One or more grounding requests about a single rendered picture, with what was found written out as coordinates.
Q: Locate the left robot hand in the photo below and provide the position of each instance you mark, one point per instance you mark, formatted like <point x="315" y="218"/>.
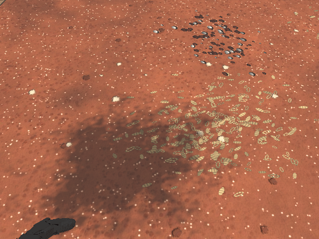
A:
<point x="48" y="227"/>

